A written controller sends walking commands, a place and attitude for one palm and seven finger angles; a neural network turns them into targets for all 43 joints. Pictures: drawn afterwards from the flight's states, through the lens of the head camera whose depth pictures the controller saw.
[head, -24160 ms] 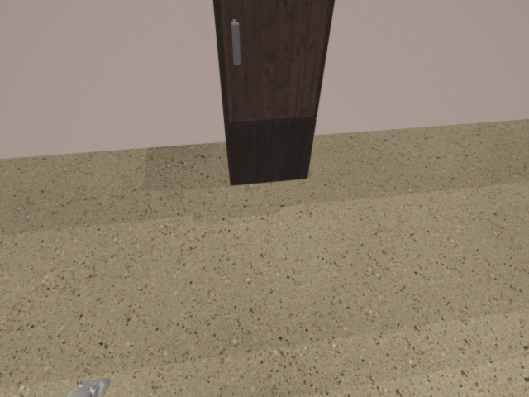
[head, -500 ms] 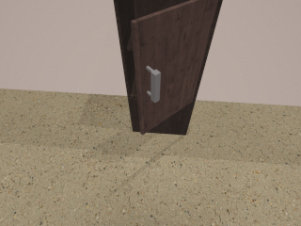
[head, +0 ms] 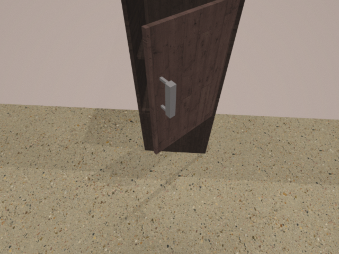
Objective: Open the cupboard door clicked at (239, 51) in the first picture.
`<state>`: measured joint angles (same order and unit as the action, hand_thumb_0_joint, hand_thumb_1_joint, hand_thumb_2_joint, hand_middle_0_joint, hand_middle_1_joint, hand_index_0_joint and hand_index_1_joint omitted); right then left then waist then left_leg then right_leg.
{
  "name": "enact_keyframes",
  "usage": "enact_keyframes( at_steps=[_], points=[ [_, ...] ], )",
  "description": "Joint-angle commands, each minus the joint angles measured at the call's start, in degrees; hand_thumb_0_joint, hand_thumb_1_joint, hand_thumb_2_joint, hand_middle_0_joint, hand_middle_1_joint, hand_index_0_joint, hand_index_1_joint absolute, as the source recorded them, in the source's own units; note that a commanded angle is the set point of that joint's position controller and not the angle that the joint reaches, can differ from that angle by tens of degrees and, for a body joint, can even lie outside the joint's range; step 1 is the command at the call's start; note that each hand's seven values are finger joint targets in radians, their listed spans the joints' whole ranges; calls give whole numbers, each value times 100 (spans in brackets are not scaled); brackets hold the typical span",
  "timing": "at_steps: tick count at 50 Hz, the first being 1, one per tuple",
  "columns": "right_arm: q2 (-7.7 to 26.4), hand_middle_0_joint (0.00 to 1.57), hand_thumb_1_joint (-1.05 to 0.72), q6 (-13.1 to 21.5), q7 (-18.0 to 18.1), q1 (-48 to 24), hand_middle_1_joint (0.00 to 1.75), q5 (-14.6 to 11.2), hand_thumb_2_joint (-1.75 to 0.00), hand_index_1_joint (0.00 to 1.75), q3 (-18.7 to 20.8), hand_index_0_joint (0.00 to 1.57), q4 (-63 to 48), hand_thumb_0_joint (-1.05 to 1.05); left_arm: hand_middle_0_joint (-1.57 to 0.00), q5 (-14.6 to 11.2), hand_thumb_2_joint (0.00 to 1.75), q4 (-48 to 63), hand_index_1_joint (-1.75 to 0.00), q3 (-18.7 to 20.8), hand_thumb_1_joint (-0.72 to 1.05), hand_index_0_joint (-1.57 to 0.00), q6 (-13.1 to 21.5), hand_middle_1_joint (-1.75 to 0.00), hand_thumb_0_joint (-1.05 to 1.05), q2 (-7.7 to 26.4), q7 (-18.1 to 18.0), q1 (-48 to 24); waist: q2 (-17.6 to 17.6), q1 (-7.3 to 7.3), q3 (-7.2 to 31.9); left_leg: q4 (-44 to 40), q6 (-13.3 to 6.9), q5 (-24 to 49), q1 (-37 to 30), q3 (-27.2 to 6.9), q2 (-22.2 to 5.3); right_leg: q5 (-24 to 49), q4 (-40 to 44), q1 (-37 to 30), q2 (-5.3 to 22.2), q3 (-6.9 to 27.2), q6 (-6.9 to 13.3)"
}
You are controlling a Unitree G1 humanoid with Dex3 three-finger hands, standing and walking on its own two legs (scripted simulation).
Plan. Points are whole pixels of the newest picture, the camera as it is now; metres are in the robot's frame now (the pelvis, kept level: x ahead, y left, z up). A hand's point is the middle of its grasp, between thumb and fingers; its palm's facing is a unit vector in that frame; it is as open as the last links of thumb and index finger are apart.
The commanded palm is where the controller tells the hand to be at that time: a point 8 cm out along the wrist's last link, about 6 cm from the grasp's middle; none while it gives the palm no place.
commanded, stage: walk to a spot facing it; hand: left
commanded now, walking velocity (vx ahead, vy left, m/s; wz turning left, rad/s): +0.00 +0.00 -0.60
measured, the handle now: (166, 97) +0.59 +0.05 +0.00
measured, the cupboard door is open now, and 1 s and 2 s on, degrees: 44 44 44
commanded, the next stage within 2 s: none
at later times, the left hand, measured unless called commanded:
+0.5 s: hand out of the picture +0.05 +0.15 -0.17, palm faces -0.19 -0.94 -0.28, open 7.4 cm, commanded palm none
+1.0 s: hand (118, 249) +0.16 +0.16 -0.17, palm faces -0.45 -0.86 -0.24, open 7.4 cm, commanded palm none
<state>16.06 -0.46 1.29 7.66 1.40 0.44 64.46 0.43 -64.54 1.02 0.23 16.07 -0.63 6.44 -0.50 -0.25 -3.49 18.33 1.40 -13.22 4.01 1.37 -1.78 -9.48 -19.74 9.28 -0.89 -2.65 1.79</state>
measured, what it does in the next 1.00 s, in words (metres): steps on the spot, turning right: left foot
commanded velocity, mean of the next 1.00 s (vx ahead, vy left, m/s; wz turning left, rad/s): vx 0.00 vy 0.00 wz -0.60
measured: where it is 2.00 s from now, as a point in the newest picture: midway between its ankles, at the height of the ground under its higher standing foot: outside the picture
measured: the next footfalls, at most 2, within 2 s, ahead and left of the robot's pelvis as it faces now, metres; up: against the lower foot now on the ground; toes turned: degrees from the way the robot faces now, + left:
left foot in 0.84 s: +0.07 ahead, +0.10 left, +0.00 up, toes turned -29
right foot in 1.14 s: -0.07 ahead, -0.16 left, +0.00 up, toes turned -41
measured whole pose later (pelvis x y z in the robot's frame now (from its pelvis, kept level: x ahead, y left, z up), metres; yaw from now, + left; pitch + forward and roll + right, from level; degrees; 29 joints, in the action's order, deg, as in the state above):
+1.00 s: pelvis -0.02 -0.01 -0.01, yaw -32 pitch +1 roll -2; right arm 11.7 -1.4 2.6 9.6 2.2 1.7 51.5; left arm 1.3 -51.3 6.0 -3.7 17.1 2.1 10.5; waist 1.6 -2.6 -5.6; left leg 27.0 2.0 -16.0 12.2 0.8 -4.6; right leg -25.0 -58.5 29.9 -1.8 1.0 -3.1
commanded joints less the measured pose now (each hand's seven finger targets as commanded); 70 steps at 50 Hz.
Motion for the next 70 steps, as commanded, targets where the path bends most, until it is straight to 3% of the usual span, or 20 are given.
enact_keyframes(
  at_steps=[1, 6, 10, 14, 16, 19, 23, 38, 40, 41, 43, 47, 52, 55, 57, 58, 59, 68, 69, 70],
  points=[
    [562, 20, -90, -4, 94, 527, 30, -20, -90, 30, 163, 20, -291, 0, -20, 28, 90, 366, -30, 241, 90, -20, -72, -30, 0, 735, -52, 147, 72, 103, 457, 280, -112, 993, 186, 8, -586, 1808, -258, -66, 744, 897, 111],
    [794, 20, -90, -56, 167, 583, 30, 15, -90, 30, 348, 20, -655, 0, -20, 72, 90, 798, -30, 349, 90, -20, -221, -30, 0, 620, 42, 136, -396, 124, 288, 229, -414, 921, 110, -244, -1128, 1127, -1267, 865, 300, 724, 29],
    [806, 20, -90, 4, 191, 486, 30, 80, -90, 30, 403, 20, -858, 0, -20, 75, 90, 1122, -30, 438, 90, -20, -364, -30, 0, 373, 109, 75, -1049, 28, -137, -186, -1213, 1851, 455, -741, -2099, -2002, -3483, 1630, 138, 511, -120],
    [823, 20, -90, -5, 176, 10, 30, 60, -90, 30, 472, 20, -1120, 0, -20, 79, 90, 1049, -30, 503, 90, -20, -262, -30, 0, 304, 185, 962, -599, -430, 264, 1300, -547, 1865, 764, 244, -1505, -738, -1560, 264, 211, 203, -74],
    [214, 20, -90, -63, 117, -34, 30, -91, -90, 30, 421, 20, -1458, 0, -20, 144, 90, 945, -30, 709, 90, -20, -127, -30, 0, 1294, 34, 1534, 2348, -574, 369, 4260, 141, -2368, 2567, 552, 169, 2594, 350, -502, 2118, 3528, 728],
    [304, 20, -90, -141, 62, -96, 30, -74, -90, 30, 449, 20, -1342, 0, -20, 86, 90, 1239, -30, 651, 90, -20, -174, -30, 0, 889, -71, 808, 1144, -219, 109, 5136, 85, -1588, 2832, -362, -237, 300, 389, 209, 1639, 3212, 1142],
    [94, 20, -90, -138, 30, -48, 30, -67, -90, 30, 408, 20, -1332, 0, -20, 86, 90, 1312, -30, 600, 90, -20, -71, -30, 0, 703, -101, 870, 417, -101, 650, 4556, 194, -1017, 2532, -298, -143, 1398, 41, -108, 1239, 2603, 947],
    [184, 20, -90, -23, 107, -25, 30, -178, -90, 30, 416, 20, -1590, 0, -20, 117, 90, 1486, -30, 658, 90, -20, -187, -30, 0, 836, -46, 730, 698, 1, 767, 1439, 40, -769, 1093, -450, 288, 999, -163, 392, 767, 3367, 666],
    [569, 20, -90, 66, 180, 441, 30, -140, -90, 30, 481, 20, -1464, 0, -20, 34, 90, 1631, -30, 577, 90, -20, -210, -30, 0, 572, -12, 542, -58, 248, 820, 52, -214, -531, -548, -1096, -481, -518, -750, 1947, 54, 2704, 137],
    [1138, 20, -90, 95, 206, 421, 30, -29, -90, 30, 580, 20, -1567, 0, -20, -34, 90, 1745, -30, 504, 90, -20, -203, -30, 0, 283, 81, 588, -1752, 242, 681, -680, -711, -800, -794, -2725, -2059, -2114, -2165, 2903, -674, 1459, -196],
    [1108, 20, -90, 55, 247, 83, 30, 32, -90, 30, 502, 20, -1811, 0, -20, 86, 90, 1886, -30, 600, 90, -20, -194, -30, 0, 628, 173, 330, -818, 45, 264, -646, -1337, 15, 720, -2587, -2595, -2220, -3981, 2453, -103, 840, -495],
    [644, 20, -90, 94, 203, -183, 30, 73, -90, 30, 384, 20, -1867, 0, -20, 100, 90, 1693, -30, 575, 90, -20, -286, -30, 0, 354, 300, 525, -1218, -203, 266, 102, -856, 1881, 634, -556, -1426, -1556, -4376, 2382, 59, 401, -556],
    [910, 20, -90, 65, 127, 677, 30, 76, -90, 30, 497, 20, -1598, 0, -20, 63, 90, 1822, -30, 426, 90, -20, -198, -30, 0, 230, 328, 126, -1253, 194, 544, 805, -686, 3128, 80, -69, -1457, -1572, -2407, 1482, -74, -294, -402],
    [999, 20, -90, 35, 81, 500, 30, 3, -90, 30, 535, 20, -1661, 0, -20, 50, 90, 1610, -30, 485, 90, -20, -159, -30, 0, 422, 317, 720, -940, -152, 652, 1669, -306, 2382, 823, 265, -1312, -134, -935, 30, -66, -300, -201],
    [243, 20, -90, 28, 19, 151, 30, -116, -90, 30, 361, 20, -2110, 0, -20, 131, 90, 1417, -30, 719, 90, -20, -66, -30, 0, 1595, 128, 1468, 1975, -536, 954, 4153, 284, -2372, 2987, 740, -120, 3408, -130, -1370, 2323, 2974, 875],
    [438, 20, -90, -26, 89, 52, 30, -121, -90, 30, 344, 20, -2069, 0, -20, 63, 90, 1352, -30, 733, 90, -20, -82, -30, 0, 1621, 45, 1642, 1745, -672, 1008, 4799, 176, -2544, 3109, -132, -296, 3161, -208, -1223, 2415, 2972, 1328],
    [386, 20, -90, -16, 44, 71, 30, -151, -90, 30, 350, 20, -2062, 0, -20, 65, 90, 1468, -30, 683, 90, -20, -140, -30, 0, 1525, 51, 1224, 1445, -453, 559, 4866, 160, -2258, 3153, -198, -435, 1605, -25, -556, 2239, 2784, 1387],
    [190, 20, -90, -1, 38, 912, 30, -121, -90, 30, 336, 20, -1511, 0, -20, 89, 90, 1752, -30, 573, 90, -20, -218, -30, 0, 1018, 24, 111, 757, 267, 660, 1562, 229, -308, 828, 231, 58, 796, -601, 1013, 985, 2165, 571],
    [375, 20, -90, 39, 70, 1161, 30, -107, -90, 30, 364, 20, -1442, 0, -20, 52, 90, 1817, -30, 525, 90, -20, -246, -30, 0, 852, 47, -12, 485, 407, 658, 855, 162, -118, 179, 73, -142, 155, -841, 1568, 710, 1956, 299],
    [889, 20, -90, 103, 105, 1271, 30, -25, -90, 30, 456, 20, -1445, 0, -20, -7, 90, 1936, -30, 441, 90, -20, -284, -30, 0, 451, 87, 60, -1017, 412, 562, -126, -258, -694, -133, -1477, -1346, -1161, -1834, 2417, -40, 1370, -37]
  ],
)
